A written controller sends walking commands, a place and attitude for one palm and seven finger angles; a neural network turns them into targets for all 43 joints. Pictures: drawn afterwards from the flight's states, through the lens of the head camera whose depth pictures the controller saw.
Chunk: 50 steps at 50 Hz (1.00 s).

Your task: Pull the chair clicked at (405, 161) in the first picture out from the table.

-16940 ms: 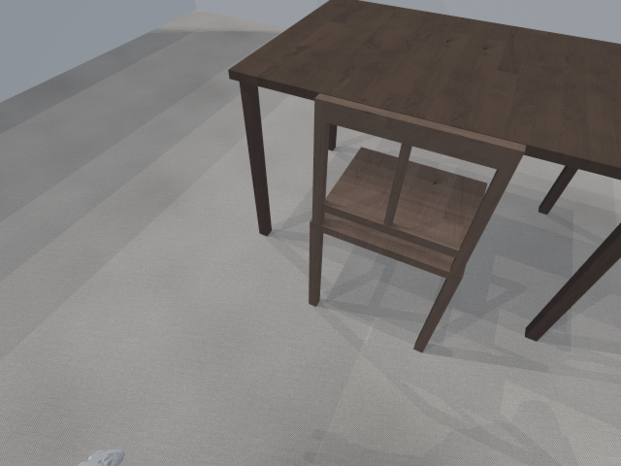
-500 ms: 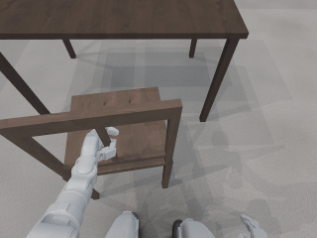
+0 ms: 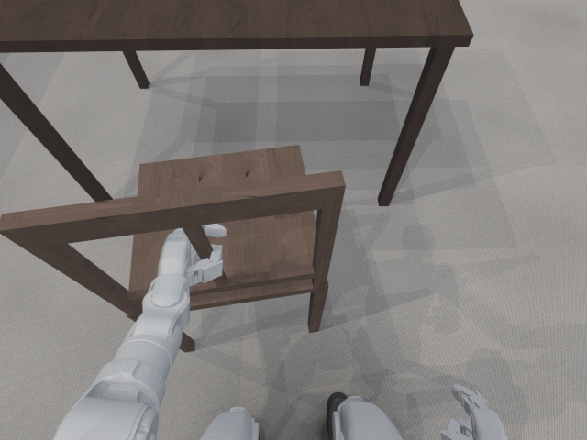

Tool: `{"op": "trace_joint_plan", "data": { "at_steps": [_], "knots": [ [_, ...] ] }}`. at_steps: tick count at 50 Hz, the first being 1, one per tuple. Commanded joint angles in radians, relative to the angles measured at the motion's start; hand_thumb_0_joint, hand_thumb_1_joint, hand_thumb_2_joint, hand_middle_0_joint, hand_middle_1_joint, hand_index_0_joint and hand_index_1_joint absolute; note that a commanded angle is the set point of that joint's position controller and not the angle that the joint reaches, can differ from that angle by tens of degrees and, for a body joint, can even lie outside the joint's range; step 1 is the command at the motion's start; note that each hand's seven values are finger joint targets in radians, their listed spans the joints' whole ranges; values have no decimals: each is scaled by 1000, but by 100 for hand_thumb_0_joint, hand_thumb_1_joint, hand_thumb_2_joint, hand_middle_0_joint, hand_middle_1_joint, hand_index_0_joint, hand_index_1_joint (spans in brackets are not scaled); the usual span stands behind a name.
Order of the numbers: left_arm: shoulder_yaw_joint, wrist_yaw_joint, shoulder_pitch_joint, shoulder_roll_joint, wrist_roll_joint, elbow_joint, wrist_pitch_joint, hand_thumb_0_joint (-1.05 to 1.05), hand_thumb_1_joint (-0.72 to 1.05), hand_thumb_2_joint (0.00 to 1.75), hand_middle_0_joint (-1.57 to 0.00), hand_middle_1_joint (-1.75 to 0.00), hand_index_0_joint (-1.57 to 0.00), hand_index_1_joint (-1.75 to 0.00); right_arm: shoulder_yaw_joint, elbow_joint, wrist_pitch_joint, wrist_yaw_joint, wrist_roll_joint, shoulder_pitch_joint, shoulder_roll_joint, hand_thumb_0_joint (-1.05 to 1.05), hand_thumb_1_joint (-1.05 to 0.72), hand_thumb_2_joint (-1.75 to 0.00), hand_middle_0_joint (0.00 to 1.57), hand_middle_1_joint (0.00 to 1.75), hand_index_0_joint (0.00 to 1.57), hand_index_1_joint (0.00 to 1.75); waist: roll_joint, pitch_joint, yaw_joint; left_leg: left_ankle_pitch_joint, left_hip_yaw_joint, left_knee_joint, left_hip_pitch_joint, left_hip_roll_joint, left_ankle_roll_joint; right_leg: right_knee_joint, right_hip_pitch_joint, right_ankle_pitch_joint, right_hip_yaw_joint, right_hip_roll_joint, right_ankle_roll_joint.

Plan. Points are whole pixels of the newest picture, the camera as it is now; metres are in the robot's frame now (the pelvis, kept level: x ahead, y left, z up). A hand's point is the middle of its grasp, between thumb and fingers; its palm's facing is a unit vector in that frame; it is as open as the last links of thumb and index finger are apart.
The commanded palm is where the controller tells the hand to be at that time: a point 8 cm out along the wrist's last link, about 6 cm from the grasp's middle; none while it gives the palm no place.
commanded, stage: step backward, pulling the chair out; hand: left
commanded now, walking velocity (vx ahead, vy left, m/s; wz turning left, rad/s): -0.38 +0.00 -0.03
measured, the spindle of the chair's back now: (208, 256) +0.39 +0.14 -0.10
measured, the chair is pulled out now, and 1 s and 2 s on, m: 0.30 0.45 0.58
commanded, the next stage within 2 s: stop walking, hand still on the chair in 1.28 s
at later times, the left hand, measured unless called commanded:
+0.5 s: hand (213, 305) +0.30 +0.11 -0.06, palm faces -0.06 -0.98 -0.18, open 5.2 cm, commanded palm +0.28 +0.17 -0.05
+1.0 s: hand (205, 373) +0.21 +0.12 -0.06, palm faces -0.09 -0.98 -0.18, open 5.1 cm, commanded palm +0.19 +0.17 -0.05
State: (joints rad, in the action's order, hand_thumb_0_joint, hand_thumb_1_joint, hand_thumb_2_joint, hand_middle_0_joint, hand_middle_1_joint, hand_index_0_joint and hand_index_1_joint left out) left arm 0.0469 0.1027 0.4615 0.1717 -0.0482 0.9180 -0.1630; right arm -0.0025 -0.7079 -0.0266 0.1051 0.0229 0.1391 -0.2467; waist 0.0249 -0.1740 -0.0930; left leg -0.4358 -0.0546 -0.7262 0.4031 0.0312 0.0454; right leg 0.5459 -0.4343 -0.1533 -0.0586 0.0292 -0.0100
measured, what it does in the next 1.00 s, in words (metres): walks backwards: right foot, then left foot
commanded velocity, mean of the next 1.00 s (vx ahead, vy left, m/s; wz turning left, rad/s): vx -0.37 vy -0.03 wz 0.01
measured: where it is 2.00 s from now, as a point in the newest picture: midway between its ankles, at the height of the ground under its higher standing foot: outside the picture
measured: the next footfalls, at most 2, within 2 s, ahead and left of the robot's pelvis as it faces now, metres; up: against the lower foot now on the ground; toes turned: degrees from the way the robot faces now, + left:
right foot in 0.22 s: +0.05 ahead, -0.12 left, +0.00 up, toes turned -4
left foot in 0.46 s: -0.06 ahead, +0.15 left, +0.00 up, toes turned -2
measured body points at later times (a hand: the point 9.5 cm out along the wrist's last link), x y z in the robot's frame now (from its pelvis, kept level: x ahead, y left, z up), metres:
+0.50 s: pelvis -0.06 +0.01 +0.00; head +0.02 +0.00 +0.44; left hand +0.30 +0.17 -0.04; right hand +0.03 -0.27 -0.13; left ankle -0.05 +0.15 -0.73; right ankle +0.01 -0.12 -0.73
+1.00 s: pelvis -0.15 +0.02 +0.00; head -0.07 +0.01 +0.45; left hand +0.21 +0.17 -0.04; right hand -0.06 -0.25 -0.12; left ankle -0.10 +0.15 -0.73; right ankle -0.12 -0.12 -0.72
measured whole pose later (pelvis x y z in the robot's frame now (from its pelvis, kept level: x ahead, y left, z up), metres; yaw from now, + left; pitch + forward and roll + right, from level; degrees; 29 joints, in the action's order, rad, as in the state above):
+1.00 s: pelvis -0.15 +0.02 +0.00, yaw -4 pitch +2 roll -1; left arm -0.02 0.10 0.40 0.18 -0.04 0.87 -0.15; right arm 0.01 -0.68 -0.05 0.10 0.00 0.19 -0.23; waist 0.01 -0.15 -0.05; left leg -0.23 -0.01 -0.57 0.37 0.06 0.03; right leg 0.65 -0.40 -0.34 -0.03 0.02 0.00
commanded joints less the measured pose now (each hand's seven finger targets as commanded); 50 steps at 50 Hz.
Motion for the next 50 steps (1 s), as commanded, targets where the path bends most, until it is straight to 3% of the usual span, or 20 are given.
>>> {"op": "trace_joint_plan", "data": {
  "at_steps": [1, 3, 5, 8, 11, 14, 16, 18, 22, 25, 28, 31, 34, 36, 38, 40, 42, 44, 46, 50],
  "knots": [
    [-22, 0, 124, 144, 18, -256, -32, 0, 90, 90, -50, -145, -50, -145, 42, 113, -3, 32, -3, 46, -141, 0, -90, -90, 20, 30, 20, 30, -108, 523, 53, 315, -29, 238, -131, 85, -33, -53, 369, 436, 121, 205, -34],
    [-51, -7, 133, 128, 10, -303, -37, 0, 90, 90, -50, -145, -50, -145, 54, 142, -23, 29, 5, 37, -158, 0, -90, -90, 20, 30, 20, 30, 2, 471, 64, 437, -66, 312, -151, 179, -87, -42, 293, 137, 76, 95, 15],
    [-68, -8, 185, 101, 28, -342, -44, 0, 90, 90, -50, -145, -50, -145, 41, 159, -31, 22, -17, 17, -133, 0, -90, -90, 20, 30, 20, 30, 239, 447, 69, 523, -108, 354, -64, 242, -123, 149, 291, -6, 28, 30, 17],
    [-46, -7, 213, 116, 26, -310, -51, 0, 90, 90, -50, -145, -50, -145, 53, 126, -11, 6, -19, 63, -125, 0, -90, -90, 20, 30, 20, 30, 176, 437, 64, 804, -118, 248, -209, 281, -148, 124, 182, -124, 41, 15, 2],
    [-65, -5, 267, 104, 50, -272, -86, 0, 90, 90, -50, -145, -50, -145, 60, 90, 6, -13, -19, 114, -130, 0, -90, -90, 20, 30, 20, 30, 152, 510, 35, 1005, -50, 112, -371, 224, -90, -54, 232, 279, 77, 54, -11],
    [-6, 5, 244, 184, 38, -195, -101, 0, 90, 90, -50, -145, -50, -145, 74, 87, 2, 10, 1, 105, -130, 0, -90, -90, 20, 30, 20, 30, -36, 565, 27, 506, 44, 27, -183, 112, -4, -54, 414, 726, 186, 203, -73],
    [4, 4, 206, 195, 37, -141, -97, 0, 90, 90, -50, -145, -50, -145, 64, 93, 9, 19, 2, 61, -120, 0, -90, -90, 20, 30, 20, 30, -103, 523, 55, -6, 15, -85, -65, 34, 3, -117, 368, 682, 241, 311, -115],
    [16, 6, 162, 203, 36, -110, -74, 0, 90, 90, -50, -145, -50, -145, 53, 77, 13, 24, -4, 55, -133, 0, -90, -90, 20, 30, 20, 30, -113, 489, 68, -44, -37, -71, -40, 29, -1, -126, 343, 546, 221, 321, -129],
    [-16, 3, 161, 151, 24, -176, -57, 0, 90, 90, -50, -145, -50, -145, 47, 90, 3, 34, -5, 66, -142, 0, -90, -90, 20, 30, 20, 30, -133, 504, 55, 326, -20, 236, -139, 91, -30, -59, 363, 448, 130, 205, -39],
    [-68, -9, 203, 98, 24, -272, -61, 0, 90, 90, -50, -145, -50, -145, 43, 143, -24, 22, -14, 36, -139, 0, -90, -90, 20, 30, 20, 30, 171, 460, 64, 568, -108, 336, -112, 234, -110, 95, 308, 109, 49, 53, 17],
    [-37, -9, 197, 119, 25, -275, -60, 0, 90, 90, -50, -145, -50, -145, 51, 132, -15, 7, -23, 48, -127, 0, -90, -90, 20, 30, 20, 30, 211, 433, 74, 744, -139, 298, -155, 297, -156, 160, 215, -185, 47, 21, 1],
    [-53, -8, 215, 95, 42, -256, -83, 0, 90, 90, -50, -145, -50, -145, 56, 105, 4, -17, -23, 87, -128, 0, -90, -90, 20, 30, 20, 30, 144, 463, 57, 966, -99, 139, -304, 256, -115, -33, 238, 119, 79, 52, -18],
    [3, 5, 207, 184, 41, -222, -97, 0, 90, 90, -50, -145, -50, -145, 71, 98, 5, -1, -3, 113, -138, 0, -90, -90, 20, 30, 20, 30, -19, 560, 29, 677, 19, 74, -201, 145, -20, -44, 425, 660, 157, 166, -63],
    [-4, 4, 183, 185, 38, -201, -100, 0, 90, 90, -50, -145, -50, -145, 64, 107, 10, 12, -1, 68, -123, 0, -90, -90, 20, 30, 20, 30, -73, 536, 48, 68, 31, -44, -108, 46, 4, -118, 367, 654, 238, 295, -119],
    [5, 6, 134, 197, 33, -157, -73, 0, 90, 90, -50, -145, -50, -145, 53, 95, 11, 22, -6, 57, -133, 0, -90, -90, 20, 30, 20, 30, -108, 493, 62, -17, -21, -57, -70, 32, -1, -133, 320, 511, 218, 315, -131],
    [1, 5, 130, 168, 33, -174, -63, 0, 90, 90, -50, -145, -50, -145, 37, 93, 11, 25, -9, 53, -123, 0, -90, -90, 20, 30, 20, 30, -157, 487, 59, 70, -23, 86, -77, 47, -10, -88, 356, 496, 159, 267, -89],
    [-18, 2, 142, 149, 25, -207, -60, 0, 90, 90, -50, -145, -50, -145, 45, 103, 6, 33, -9, 54, -143, 0, -90, -90, 20, 30, 20, 30, -122, 478, 56, 363, -41, 234, -141, 100, -39, -62, 321, 371, 112, 184, -37],
    [-59, -6, 151, 109, 20, -256, -63, 0, 90, 90, -50, -145, -50, -145, 45, 134, -9, 22, -11, 45, -148, 0, -90, -90, 20, 30, 20, 30, 111, 455, 65, 535, -135, 350, -130, 225, -108, 58, 291, 73, 49, 53, 12],
    [-59, -10, 181, 100, 29, -281, -64, 0, 90, 90, -50, -145, -50, -145, 36, 137, -9, 6, -28, 19, -120, 0, -90, -90, 20, 30, 20, 30, 266, 408, 74, 605, -190, 372, -73, 308, -168, 221, 218, -242, 44, 16, 9],
    [-65, -14, 204, 80, 32, -262, -78, 0, 90, 90, -50, -145, -50, -145, 57, 91, 21, -23, -25, 100, -130, 0, -90, -90, 20, 30, 20, 30, 210, 453, 52, 986, -159, 208, -375, 291, -171, 23, 129, -187, 55, 0, 4]
  ]
}}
